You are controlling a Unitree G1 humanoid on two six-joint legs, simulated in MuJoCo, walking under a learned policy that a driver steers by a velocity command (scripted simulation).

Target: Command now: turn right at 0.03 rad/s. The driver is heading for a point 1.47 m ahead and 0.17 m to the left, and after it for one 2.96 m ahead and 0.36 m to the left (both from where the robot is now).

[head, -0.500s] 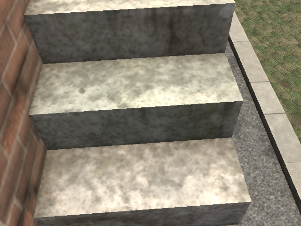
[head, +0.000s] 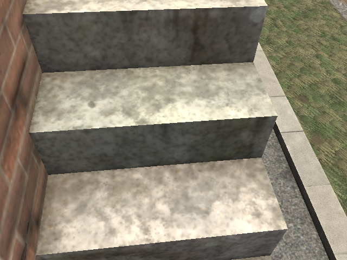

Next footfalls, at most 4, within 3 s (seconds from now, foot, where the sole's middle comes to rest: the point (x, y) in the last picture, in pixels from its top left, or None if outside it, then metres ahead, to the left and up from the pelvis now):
2.32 left None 0.19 0.25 -0.57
2.74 right None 0.25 -0.03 -0.57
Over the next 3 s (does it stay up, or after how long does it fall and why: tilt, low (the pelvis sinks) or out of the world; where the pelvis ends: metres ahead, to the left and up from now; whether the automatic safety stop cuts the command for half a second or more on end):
stays up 0.20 0.05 0.19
